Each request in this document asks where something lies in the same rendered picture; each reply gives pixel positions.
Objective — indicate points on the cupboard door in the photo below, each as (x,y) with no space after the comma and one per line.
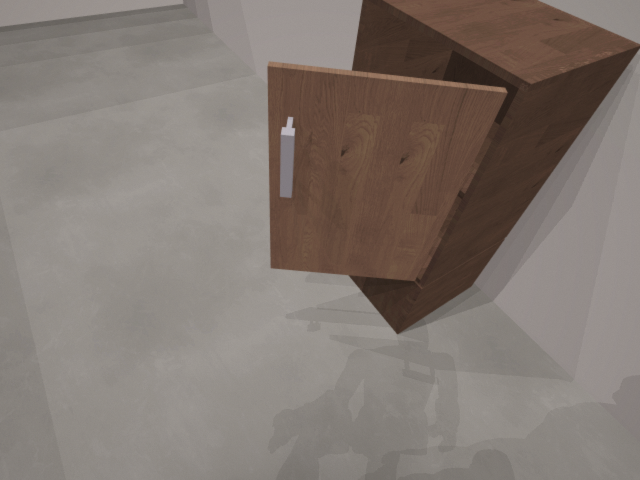
(378,163)

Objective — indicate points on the handle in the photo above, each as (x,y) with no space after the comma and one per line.
(287,159)

